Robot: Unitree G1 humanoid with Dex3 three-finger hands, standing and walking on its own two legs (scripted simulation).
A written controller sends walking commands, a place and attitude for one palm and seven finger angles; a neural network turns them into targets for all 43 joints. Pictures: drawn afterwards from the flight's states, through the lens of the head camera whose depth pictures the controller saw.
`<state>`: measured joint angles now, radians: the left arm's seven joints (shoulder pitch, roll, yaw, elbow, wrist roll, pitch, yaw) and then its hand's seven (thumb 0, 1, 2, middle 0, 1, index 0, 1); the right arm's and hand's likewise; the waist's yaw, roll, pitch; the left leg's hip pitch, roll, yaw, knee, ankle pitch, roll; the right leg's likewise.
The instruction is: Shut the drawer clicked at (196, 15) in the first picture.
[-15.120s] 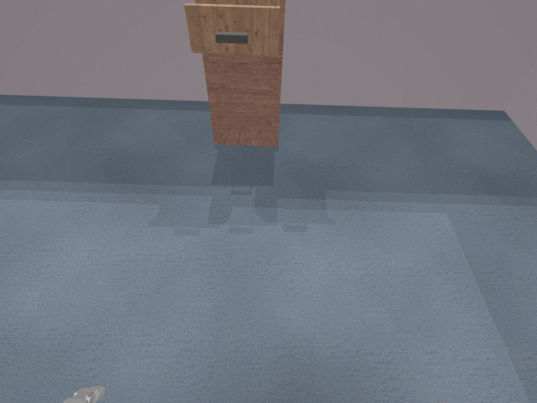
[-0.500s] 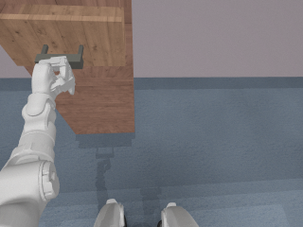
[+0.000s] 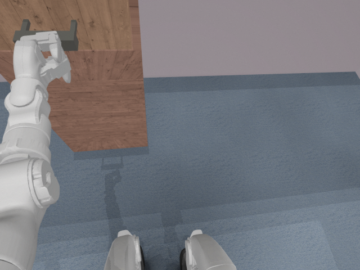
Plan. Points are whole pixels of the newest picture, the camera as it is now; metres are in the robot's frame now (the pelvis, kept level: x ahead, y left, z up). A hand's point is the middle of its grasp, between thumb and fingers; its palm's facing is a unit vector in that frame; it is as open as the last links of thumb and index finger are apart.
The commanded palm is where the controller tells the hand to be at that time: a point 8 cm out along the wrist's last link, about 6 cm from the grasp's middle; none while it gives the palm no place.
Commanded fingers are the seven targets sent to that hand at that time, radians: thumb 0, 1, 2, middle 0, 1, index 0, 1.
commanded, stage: push the drawer shut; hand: left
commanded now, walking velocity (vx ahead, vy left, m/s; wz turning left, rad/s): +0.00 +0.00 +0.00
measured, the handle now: (49, 32) +0.62 +0.22 +0.08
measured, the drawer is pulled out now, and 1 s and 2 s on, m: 0.00 0.00 0.00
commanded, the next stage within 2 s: pull the fist back off the drawer in 0.26 s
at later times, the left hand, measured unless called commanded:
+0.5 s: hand (56, 60) +0.54 +0.20 +0.08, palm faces +0.01 -1.00 -0.04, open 3.3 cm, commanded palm +0.55 +0.21 +0.08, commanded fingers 0.00 0.90 0.90 -1.40 -1.60 -1.40 -1.60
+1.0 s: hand (60, 65) +0.53 +0.19 +0.08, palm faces +0.03 -1.00 -0.02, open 3.2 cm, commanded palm +0.50 +0.22 +0.08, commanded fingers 0.00 0.90 0.90 -1.40 -1.60 -1.40 -1.60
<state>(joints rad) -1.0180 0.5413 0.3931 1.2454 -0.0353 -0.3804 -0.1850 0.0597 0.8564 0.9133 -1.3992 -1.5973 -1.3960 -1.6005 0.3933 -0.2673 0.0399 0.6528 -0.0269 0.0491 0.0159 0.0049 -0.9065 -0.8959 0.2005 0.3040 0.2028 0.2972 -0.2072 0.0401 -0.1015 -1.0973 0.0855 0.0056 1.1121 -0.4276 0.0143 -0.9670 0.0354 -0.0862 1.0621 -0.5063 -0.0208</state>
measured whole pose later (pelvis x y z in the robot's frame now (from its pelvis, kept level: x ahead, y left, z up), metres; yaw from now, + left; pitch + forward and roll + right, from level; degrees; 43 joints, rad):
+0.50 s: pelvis -0.02 +0.01 -0.02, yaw +0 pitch +26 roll -6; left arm -1.20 0.64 0.33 1.34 -0.01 -0.32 -0.21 0.05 0.63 0.93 -1.40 -1.60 -1.40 -1.60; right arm 0.41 -0.28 0.07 0.66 -0.04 -0.01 0.00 0.00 -0.91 -0.90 0.20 0.30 0.20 0.30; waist -0.24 0.04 -0.10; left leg -1.23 0.08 -0.04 1.18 -0.41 0.02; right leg -1.07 0.03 -0.13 1.11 -0.49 -0.02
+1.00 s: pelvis +0.00 +0.02 +0.00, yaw -1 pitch +24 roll -5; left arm -0.96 0.50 0.39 1.14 -0.05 -0.35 -0.16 0.02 0.85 0.89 -1.40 -1.60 -1.40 -1.60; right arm 0.43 -0.26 0.05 0.62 -0.03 0.05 0.04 0.01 -0.91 -0.90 0.20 0.30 0.20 0.30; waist -0.20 0.05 -0.10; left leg -1.10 0.08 0.03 1.10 -0.42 0.04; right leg -0.97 0.03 -0.06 1.04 -0.48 0.01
